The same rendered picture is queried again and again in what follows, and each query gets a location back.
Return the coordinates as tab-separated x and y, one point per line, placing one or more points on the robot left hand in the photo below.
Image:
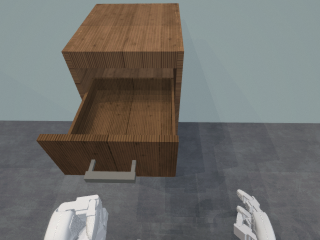
83	218

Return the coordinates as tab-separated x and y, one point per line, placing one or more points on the robot right hand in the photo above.
257	224

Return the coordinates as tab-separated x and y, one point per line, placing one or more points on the drawer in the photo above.
120	119

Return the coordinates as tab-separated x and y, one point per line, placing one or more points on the handle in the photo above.
92	176

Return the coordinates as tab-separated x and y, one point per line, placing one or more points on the cabinet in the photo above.
128	40

